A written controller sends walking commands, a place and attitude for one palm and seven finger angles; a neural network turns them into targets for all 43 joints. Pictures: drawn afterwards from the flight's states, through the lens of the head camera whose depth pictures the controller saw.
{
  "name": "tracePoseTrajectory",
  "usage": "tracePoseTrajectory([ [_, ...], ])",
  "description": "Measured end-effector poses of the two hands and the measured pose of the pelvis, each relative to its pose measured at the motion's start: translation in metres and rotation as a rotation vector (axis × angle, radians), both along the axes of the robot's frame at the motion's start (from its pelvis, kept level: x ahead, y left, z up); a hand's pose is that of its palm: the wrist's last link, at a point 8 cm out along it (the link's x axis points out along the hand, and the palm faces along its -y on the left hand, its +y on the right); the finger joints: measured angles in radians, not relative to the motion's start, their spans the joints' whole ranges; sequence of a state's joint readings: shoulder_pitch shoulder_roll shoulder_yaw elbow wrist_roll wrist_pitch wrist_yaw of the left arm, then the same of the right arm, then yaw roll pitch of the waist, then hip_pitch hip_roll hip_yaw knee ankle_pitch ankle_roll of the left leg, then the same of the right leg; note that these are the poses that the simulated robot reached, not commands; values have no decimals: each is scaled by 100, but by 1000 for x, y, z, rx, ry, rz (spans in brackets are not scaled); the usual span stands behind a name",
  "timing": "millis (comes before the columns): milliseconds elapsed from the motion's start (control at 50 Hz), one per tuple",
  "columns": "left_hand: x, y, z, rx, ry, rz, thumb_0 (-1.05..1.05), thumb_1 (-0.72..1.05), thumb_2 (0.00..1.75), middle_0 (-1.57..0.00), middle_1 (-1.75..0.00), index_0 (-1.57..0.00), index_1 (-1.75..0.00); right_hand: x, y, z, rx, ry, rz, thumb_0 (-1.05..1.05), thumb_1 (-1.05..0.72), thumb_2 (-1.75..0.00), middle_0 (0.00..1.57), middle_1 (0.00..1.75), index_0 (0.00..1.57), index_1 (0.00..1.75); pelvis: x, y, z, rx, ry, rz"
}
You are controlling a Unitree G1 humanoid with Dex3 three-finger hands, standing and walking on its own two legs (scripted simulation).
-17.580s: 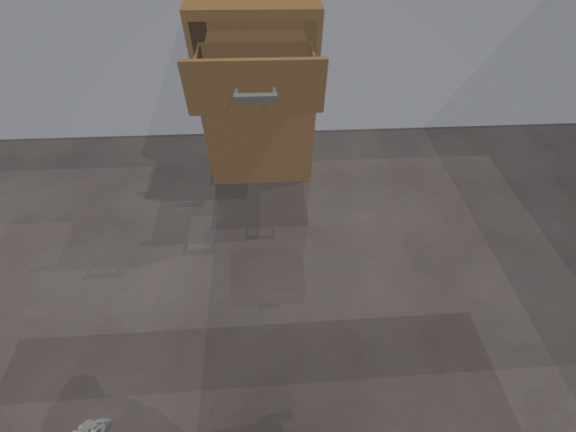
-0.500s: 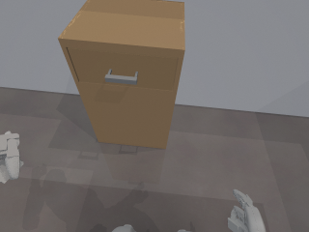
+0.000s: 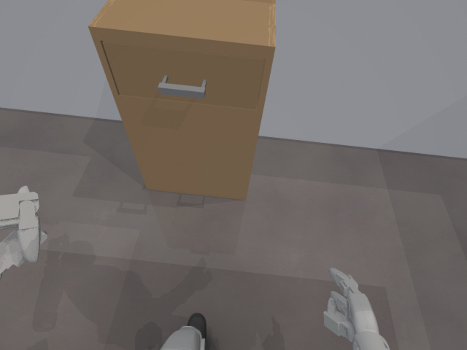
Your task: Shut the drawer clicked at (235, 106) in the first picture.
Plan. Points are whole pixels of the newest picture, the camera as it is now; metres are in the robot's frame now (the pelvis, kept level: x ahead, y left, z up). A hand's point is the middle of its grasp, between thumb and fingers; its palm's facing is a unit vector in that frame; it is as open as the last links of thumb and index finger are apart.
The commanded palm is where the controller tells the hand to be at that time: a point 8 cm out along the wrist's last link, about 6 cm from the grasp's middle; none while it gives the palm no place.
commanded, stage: step back with the hand held close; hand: left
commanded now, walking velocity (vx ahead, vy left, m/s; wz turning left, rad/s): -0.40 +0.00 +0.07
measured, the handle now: (183, 85) +0.79 +0.23 -0.08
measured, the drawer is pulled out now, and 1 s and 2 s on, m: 0.00 0.00 0.00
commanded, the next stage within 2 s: stop stepping back and stand still in 0.24 s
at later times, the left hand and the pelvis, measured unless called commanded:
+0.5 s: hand out of the picture +0.10 +0.27 +0.17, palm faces +0.39 -0.82 -0.42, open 3.2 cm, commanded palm +0.06 +0.31 +0.19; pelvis -0.06 +0.02 +0.00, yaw +2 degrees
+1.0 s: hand out of the picture +0.09 +0.29 +0.17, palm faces +0.43 -0.81 -0.40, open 3.2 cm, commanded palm +0.04 +0.32 +0.19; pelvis -0.09 +0.04 +0.01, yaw +1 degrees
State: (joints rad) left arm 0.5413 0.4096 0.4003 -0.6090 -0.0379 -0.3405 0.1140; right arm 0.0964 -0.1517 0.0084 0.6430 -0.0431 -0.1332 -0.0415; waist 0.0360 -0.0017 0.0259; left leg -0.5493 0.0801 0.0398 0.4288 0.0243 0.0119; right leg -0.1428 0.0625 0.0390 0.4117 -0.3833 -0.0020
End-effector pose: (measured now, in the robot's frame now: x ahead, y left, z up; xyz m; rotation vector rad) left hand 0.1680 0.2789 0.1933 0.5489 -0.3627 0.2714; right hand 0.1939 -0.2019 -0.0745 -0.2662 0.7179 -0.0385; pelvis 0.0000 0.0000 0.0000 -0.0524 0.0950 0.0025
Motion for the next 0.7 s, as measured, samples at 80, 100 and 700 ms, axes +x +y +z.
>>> tracePoseTrajectory([
  [80,-10,-18,4,25,18,-99,1,89,90,-140,-159,-140,-160,-30,-15,3,20,-6,-78,1,-90,-89,21,30,21,30,-17,-5,0,-13,-40,7],
  [100,-15,-18,6,36,22,-111,1,89,90,-140,-159,-140,-160,-38,-20,5,14,-8,-99,1,-90,-89,21,30,21,30,-18,-6,0,-9,-47,7],
  [700,-115,35,5,-60,25,88,1,89,90,-140,-160,-140,-160,-123,35,26,37,-81,-35,1,-90,-89,21,30,20,30,-92,26,13,23,-91,20],
])
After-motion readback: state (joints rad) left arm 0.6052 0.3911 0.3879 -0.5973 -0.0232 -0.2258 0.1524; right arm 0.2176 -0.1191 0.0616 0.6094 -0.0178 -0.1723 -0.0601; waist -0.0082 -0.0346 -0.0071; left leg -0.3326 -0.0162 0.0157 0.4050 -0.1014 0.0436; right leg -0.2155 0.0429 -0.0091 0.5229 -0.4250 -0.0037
